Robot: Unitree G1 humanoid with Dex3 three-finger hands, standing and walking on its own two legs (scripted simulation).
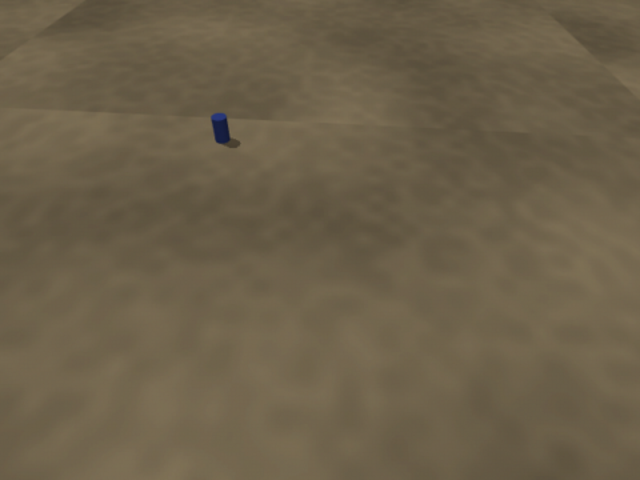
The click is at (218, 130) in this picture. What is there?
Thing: squat round
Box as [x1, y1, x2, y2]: [211, 113, 229, 143]
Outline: 215,113 211,116 215,140 217,142 223,143 229,140 226,117 223,113
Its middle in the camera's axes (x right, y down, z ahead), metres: -0.54 -0.65 +2.18
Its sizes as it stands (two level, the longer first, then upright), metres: 0.082 0.082 0.143
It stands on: the floor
